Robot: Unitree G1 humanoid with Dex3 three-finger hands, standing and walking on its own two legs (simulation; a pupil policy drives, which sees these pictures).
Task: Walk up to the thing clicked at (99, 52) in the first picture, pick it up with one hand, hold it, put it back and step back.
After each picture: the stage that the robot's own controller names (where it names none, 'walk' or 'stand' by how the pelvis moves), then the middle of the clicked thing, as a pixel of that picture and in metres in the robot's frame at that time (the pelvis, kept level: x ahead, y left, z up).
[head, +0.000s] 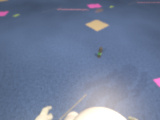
stand; (99, 52) +1.25 -0.21 -0.66
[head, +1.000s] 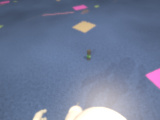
walk; (88, 55) +1.14 +0.09 -0.63
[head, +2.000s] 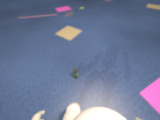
walk; (75, 73) +0.69 +0.23 -0.64
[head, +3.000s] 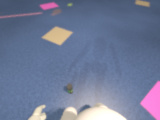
walk; (70, 89) +0.41 +0.20 -0.64
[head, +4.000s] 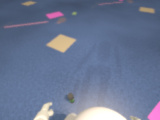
stand; (71, 98) +0.34 +0.21 -0.65
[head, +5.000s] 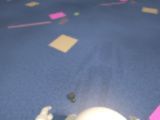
stand; (72, 97) +0.35 +0.20 -0.66
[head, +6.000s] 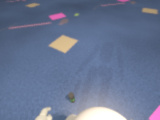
stand; (72, 98) +0.35 +0.22 -0.66
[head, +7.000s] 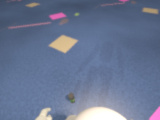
stand; (71, 98) +0.35 +0.22 -0.66
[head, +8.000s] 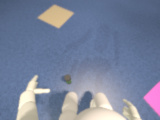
go down; (68, 79) +0.39 +0.20 -0.53
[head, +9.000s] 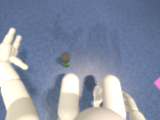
go down; (65, 61) +0.45 +0.20 -0.28
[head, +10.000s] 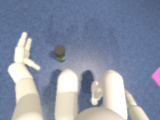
close in; (60, 55) +0.46 +0.20 -0.23
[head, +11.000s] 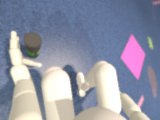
close; (33, 48) +0.45 +0.24 -0.17
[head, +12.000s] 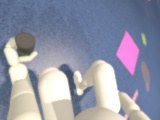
lift; (26, 48) +0.44 +0.26 -0.17
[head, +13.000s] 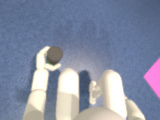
lift; (53, 59) +0.36 +0.24 -0.08
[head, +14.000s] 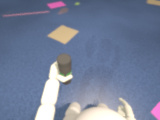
hold; (65, 71) +0.31 +0.17 +0.07
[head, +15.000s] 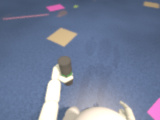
hold; (66, 73) +0.32 +0.16 +0.04
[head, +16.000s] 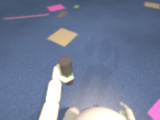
hold; (67, 72) +0.32 +0.16 +0.04
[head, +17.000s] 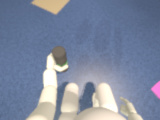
crouch; (61, 61) +0.39 +0.18 -0.04
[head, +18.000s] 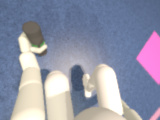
lower; (38, 42) +0.49 +0.23 -0.12
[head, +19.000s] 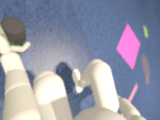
lower; (17, 39) +0.49 +0.26 -0.17
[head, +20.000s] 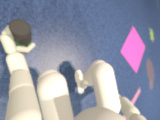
lower; (23, 40) +0.47 +0.26 -0.17
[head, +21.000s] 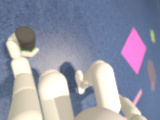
lower; (28, 45) +0.45 +0.25 -0.18
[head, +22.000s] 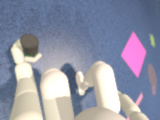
rest; (31, 51) +0.43 +0.25 -0.18
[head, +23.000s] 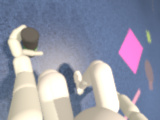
open; (30, 45) +0.46 +0.23 -0.18
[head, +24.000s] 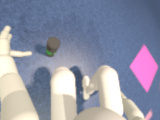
stand; (51, 49) +0.45 +0.21 -0.20
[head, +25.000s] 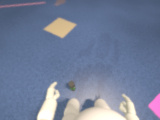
stand; (72, 86) +0.39 +0.16 -0.55
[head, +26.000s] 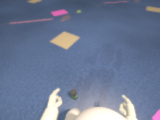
stand; (74, 94) +0.38 +0.17 -0.60
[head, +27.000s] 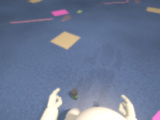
stand; (74, 94) +0.38 +0.16 -0.60
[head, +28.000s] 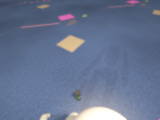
stand; (77, 95) +0.40 +0.16 -0.65
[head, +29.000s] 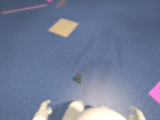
walk; (78, 78) +0.49 +0.14 -0.63
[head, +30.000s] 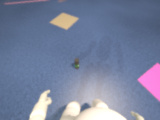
walk; (76, 64) +0.73 +0.17 -0.63
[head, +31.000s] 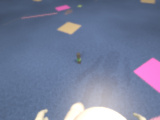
stand; (78, 58) +1.02 +0.26 -0.64
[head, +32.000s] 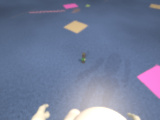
stand; (83, 58) +1.04 +0.12 -0.65
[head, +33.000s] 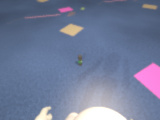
stand; (80, 60) +1.02 +0.17 -0.66
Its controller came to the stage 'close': yes
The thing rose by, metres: 0.69
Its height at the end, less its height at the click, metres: +0.00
